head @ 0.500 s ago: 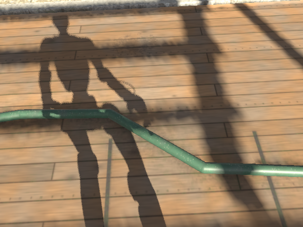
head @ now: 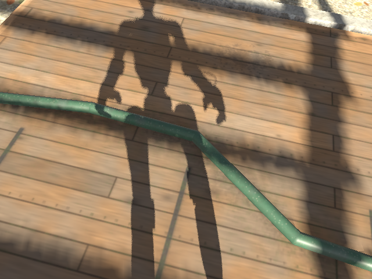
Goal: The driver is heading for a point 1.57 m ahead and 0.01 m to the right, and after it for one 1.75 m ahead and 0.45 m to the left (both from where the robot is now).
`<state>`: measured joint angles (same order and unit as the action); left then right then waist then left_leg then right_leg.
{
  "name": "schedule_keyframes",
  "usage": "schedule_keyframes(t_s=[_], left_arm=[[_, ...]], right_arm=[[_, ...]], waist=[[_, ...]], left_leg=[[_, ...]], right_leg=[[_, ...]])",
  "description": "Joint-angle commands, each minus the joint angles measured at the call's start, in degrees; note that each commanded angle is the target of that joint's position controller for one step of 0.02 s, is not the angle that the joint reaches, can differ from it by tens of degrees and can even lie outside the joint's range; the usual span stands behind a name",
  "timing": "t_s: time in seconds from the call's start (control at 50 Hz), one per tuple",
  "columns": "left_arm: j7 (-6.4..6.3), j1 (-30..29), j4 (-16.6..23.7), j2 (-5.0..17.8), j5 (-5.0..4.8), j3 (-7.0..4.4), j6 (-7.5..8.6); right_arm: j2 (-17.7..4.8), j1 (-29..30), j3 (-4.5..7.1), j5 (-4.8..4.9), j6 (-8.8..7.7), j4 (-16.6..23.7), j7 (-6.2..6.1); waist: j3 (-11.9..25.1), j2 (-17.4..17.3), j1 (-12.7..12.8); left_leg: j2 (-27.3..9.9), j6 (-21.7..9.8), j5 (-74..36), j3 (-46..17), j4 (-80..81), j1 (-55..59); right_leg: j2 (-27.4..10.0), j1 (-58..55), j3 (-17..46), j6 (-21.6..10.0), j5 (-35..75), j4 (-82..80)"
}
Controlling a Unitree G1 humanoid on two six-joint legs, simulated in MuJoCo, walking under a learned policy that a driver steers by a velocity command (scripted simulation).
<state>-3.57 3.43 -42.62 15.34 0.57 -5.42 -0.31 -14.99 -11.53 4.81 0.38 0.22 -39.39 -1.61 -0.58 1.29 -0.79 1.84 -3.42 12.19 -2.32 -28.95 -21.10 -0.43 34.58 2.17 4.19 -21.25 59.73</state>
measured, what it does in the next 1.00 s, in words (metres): steps on the spot: right foot, then left foot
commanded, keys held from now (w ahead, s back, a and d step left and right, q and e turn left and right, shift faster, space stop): q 0.18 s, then no key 0.40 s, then w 0.42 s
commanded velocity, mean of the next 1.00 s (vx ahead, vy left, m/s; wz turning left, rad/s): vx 0.12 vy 0.00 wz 0.24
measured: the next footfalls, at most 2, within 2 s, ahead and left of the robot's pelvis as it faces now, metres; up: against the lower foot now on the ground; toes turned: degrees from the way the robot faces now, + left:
right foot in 0.22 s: +0.08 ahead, -0.14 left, +0.00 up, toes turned +12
left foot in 0.54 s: +0.01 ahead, +0.11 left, +0.00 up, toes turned +10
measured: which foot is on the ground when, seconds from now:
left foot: down 0.00-0.22, up 0.24-0.52, down 0.54-0.92, up 0.94-1.00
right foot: up 0.00-0.20, down 0.22-0.62, up 0.64-0.90, down 0.92-1.00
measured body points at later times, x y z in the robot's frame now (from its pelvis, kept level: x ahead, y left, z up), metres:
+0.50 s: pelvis +0.00 -0.02 +0.00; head +0.03 -0.03 +0.45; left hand +0.08 +0.26 -0.10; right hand +0.24 -0.23 -0.10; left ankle -0.03 +0.11 -0.72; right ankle +0.04 -0.15 -0.74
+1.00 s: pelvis +0.08 -0.03 -0.01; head +0.09 -0.05 +0.44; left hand +0.12 +0.26 -0.11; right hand +0.24 -0.27 -0.13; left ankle -0.01 +0.09 -0.67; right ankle +0.09 -0.12 -0.74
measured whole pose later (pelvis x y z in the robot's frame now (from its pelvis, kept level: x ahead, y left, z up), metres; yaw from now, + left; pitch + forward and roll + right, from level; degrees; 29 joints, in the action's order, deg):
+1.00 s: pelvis +0.08 -0.03 -0.01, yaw +13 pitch +2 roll +0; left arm 1.2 17.4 -44.0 14.7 -0.1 -3.2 5.2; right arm -15.8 -19.5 4.0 1.9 -2.3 -38.9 -0.1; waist 2.2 -2.5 0.4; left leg -0.6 -0.9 25.0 -2.8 -60.8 -23.8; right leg 1.0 16.5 -2.5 -3.6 -19.1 33.5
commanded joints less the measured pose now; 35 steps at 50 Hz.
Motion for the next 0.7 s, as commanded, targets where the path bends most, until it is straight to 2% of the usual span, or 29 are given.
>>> schedule_keyframes(t_s=[0.02,0.08,0.14,0.18,0.2,0.22,0.24,0.26,0.28,0.3,0.32,0.34,0.36,0.42,0.44,0.46,0.5,0.52,0.54,0.56,0.58,0.6,0.62,0.64,0.66,0.68,0.7], left_arm=[[-0.12,-1.7,4.7,2.3,-0.2,-0.11,0.7],[0.49,-1.5,5.1,2.8,-0.56,-0.09,1.03],[1.44,-0.6,5.5,3.4,-0.85,-0.19,1.94],[2.2,2.2,5.1,3.5,-0.91,-0.36,2.65],[2.5,5.0,4.3,4.4,-0.67,-0.67,2.91],[2.34,7.3,4.2,7.5,0.29,-1.42,2.82],[1.78,5.2,4.8,11.9,1.29,-2.28,2.08],[1.91,6.2,5.5,9.1,2.2,-1.87,2.31],[1.58,4.2,6.6,6.9,1.8,-1.25,2.33],[1.3,1.4,7.0,5.5,0.85,-0.81,2.08],[1.13,0.2,7.3,4.5,-0.11,-0.3,1.93],[0.86,0.2,7.2,4.4,-0.5,0.11,1.78],[0.73,0.5,7.0,4.3,-0.35,0.32,1.52],[0.73,1.4,6.5,3.9,-0.06,0.7,0.79],[0.92,3.1,5.9,4.7,-0.09,0.5,0.57],[1.13,4.7,5.5,5.7,-0.23,0.28,0.4],[1.37,5.1,5.3,5.8,-0.97,0.49,0.16],[1.53,7.5,4.4,4.7,-1.19,0.9,0.39],[1.77,9.4,4.0,3.4,-0.5,1.46,0.98],[2.14,11.5,4.4,0.7,1.01,2.29,1.92],[1.82,8.4,4.6,1.1,1.51,2.43,2.09],[1.82,6.8,4.3,2.1,1.47,2.22,2.01],[1.74,5.9,3.7,2.1,1.01,2.0,1.9],[1.6,5.7,3.8,2.8,0.47,1.58,1.84],[1.71,4.9,4.5,3.6,-0.22,1.24,2.09],[1.99,3.6,5.1,3.9,-1.01,1.06,2.67],[2.41,2.7,5.5,4.0,-1.38,0.86,3.28]], right_arm=[[-9.8,1.7,2.64,0.04,-0.46,5.7,-0.8],[-10.1,1.9,2.84,0.1,0.13,6.9,-0.55],[-10.0,2.6,2.72,0.34,0.74,8.0,-0.2],[-9.7,4.3,2.55,0.95,1.23,9.0,-0.23],[-8.9,5.3,2.18,1.12,1.47,9.6,-0.44],[-5.7,3.6,1.28,0.38,1.58,10.2,-0.66],[-2.9,0.7,0.57,-0.12,1.1,11.1,-0.48],[-8.1,2.5,1.99,-0.9,0.13,11.3,-0.14],[-10.9,2.2,3.05,-0.05,-0.09,9.9,0.27],[-10.2,1.4,3.05,0.29,0.32,8.3,0.4],[-8.8,1.3,2.66,0.1,0.94,7.6,0.2],[-6.9,1.7,1.98,-0.13,1.28,7.7,0.2],[-5.1,2.1,1.24,-0.08,1.41,7.9,0.31],[-0.9,5.4,-1.06,-0.45,1.2,9.2,0.58],[-0.6,6.2,-1.32,-0.35,1.1,9.5,0.7],[-1.6,5.9,-1.04,0.01,1.04,9.3,0.77],[-2.8,2.5,-0.45,0.15,0.85,7.9,0.94],[-3.2,1.9,-0.41,-0.27,0.83,7.7,0.93],[-5.6,1.2,-0.17,-1.26,0.74,8.8,0.66],[-9.0,3.2,0.36,-2.16,0.79,9.5,0.49],[-3.8,4.4,-0.88,-2.38,0.39,9.4,1.28],[-0.6,4.8,-1.73,-2.33,0.04,9.3,1.75],[-2.3,2.8,-1.15,-2.3,-0.03,8.5,1.78],[-5.8,0.4,-0.14,-1.73,-0.07,8.0,1.59],[-8.1,-2.1,0.45,-1.13,-0.23,7.3,1.28],[-8.8,-4.3,0.6,-0.72,-0.53,6.6,0.94],[-8.4,-6.0,0.61,-0.52,-1.05,6.0,0.63]], waist=[[9.6,-8.6,0.6],[9.0,-10.0,0.1],[9.0,-11.2,0.0],[9.0,-11.3,2.0],[9.6,-10.4,3.3],[11.3,-4.7,2.7],[9.0,13.2,-1.5],[9.0,16.1,1.1],[8.1,10.0,0.8],[6.6,6.8,-0.5],[5.4,5.8,-0.6],[5.1,5.3,-0.6],[4.9,5.2,-0.6],[6.6,8.6,0.9],[6.7,10.5,1.9],[6.7,11.5,2.6],[6.0,10.1,0.9],[5.1,8.6,0.7],[6.7,3.8,1.6],[7.6,-9.3,5.0],[7.6,-12.6,3.2],[6.5,-10.2,2.5],[4.9,-9.6,0.9],[1.7,-11.8,-0.3],[-1.8,-13.6,-1.2],[-4.4,-14.5,-2.1],[-5.2,-15.1,-2.7]], left_leg=[[-13.0,-10.0,-20.6,-15.6,5.9,11.2],[-12.4,-10.1,-17.7,-18.6,5.5,9.4],[-11.8,-9.8,-20.6,-22.1,4.0,10.0],[-9.8,-7.9,-21.6,-22.7,1.5,9.5],[-8.3,-5.7,-17.7,-21.2,-0.5,6.9],[-5.1,-2.6,-5.6,-17.6,-6.8,-0.1],[5.2,1.5,19.0,-6.7,-17.8,-13.7],[4.1,4.6,27.7,-5.8,-32.2,-17.1],[2.9,5.6,23.9,-7.2,-40.2,-16.9],[2.3,6.6,19.9,-6.9,-42.7,-16.6],[2.1,7.5,17.4,-6.5,-43.8,-16.2],[2.0,8.2,15.0,-6.0,-44.0,-15.1],[1.8,8.5,13.4,-4.2,-40.9,-13.3],[-1.3,8.7,13.5,0.7,-22.0,-4.9],[-1.4,8.6,15.4,1.9,-17.0,-2.3],[-1.2,8.4,14.7,2.8,-12.9,-0.3],[-0.4,6.6,2.6,4.2,1.5,6.8],[-0.9,5.0,-3.3,2.6,8.6,10.9],[-6.0,2.9,-12.7,-4.0,7.8,17.8],[-12.8,-1.5,-19.3,-10.2,4.3,17.9],[-13.9,-4.9,-10.6,-11.6,6.3,9.3],[-10.4,-3.6,4.2,-9.5,7.6,7.8],[-8.5,-2.6,17.2,-9.2,9.2,6.8],[-9.8,-3.6,26.5,-12.3,12.0,6.2],[-12.8,-5.7,32.4,-17.4,15.1,6.4],[-15.1,-7.5,34.0,-21.3,17.0,6.8],[-17.1,-8.9,32.6,-24.1,17.7,8.7]], right_leg=[[0.4,0.6,1.6,0.5,1.5,-7.0],[1.6,-3.4,1.7,0.4,0.9,-12.7],[2.6,-7.2,1.6,-0.4,-0.3,-19.4],[3.2,-13.0,0.7,-1.6,4.9,-30.0],[1.6,-19.3,0.6,-2.7,12.3,-36.4],[-7.5,-27.9,7.3,-6.2,17.8,-37.8],[-19.1,-32.5,21.0,-14.8,34.6,-38.4],[-25.0,-29.3,28.8,-23.3,37.1,-40.1],[-22.4,-27.6,24.1,-22.6,34.4,-39.6],[-18.0,-26.1,18.0,-19.3,32.1,-38.5],[-15.4,-24.9,14.5,-17.4,31.1,-38.5],[-14.3,-23.9,12.3,-17.2,31.9,-38.6],[-12.4,-23.1,9.4,-16.7,31.6,-38.9],[-9.7,-23.8,5.0,-15.6,30.3,-37.9],[-10.2,-24.1,5.5,-16.2,30.2,-37.6],[-11.0,-24.6,6.6,-16.8,29.8,-37.2],[-11.3,-22.7,7.2,-15.9,27.6,-35.4],[-10.4,-20.6,7.1,-13.3,24.3,-35.1],[-8.5,-16.0,5.6,-9.2,17.5,-32.5],[-3.0,-12.1,-0.4,-4.9,5.5,-29.5],[-3.4,-17.9,-0.6,-2.5,2.9,-31.3],[-2.5,-20.1,-1.7,-1.6,5.2,-31.3],[-0.6,-19.2,-4.1,-1.5,3.2,-28.6],[1.2,-14.9,-5.9,-1.9,-0.2,-24.5],[1.3,-9.8,-5.6,-2.8,-2.2,-21.7],[0.9,-6.1,-4.7,-4.0,-3.6,-19.3],[-0.3,-2.6,-3.1,-5.1,-6.1,-15.2]])
Velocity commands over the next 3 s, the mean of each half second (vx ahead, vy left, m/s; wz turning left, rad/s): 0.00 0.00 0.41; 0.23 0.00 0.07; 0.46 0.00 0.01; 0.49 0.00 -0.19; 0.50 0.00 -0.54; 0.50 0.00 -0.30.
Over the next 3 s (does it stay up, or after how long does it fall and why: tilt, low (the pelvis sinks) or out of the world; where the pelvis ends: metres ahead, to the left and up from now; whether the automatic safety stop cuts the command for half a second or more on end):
stays up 1.10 0.06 0.02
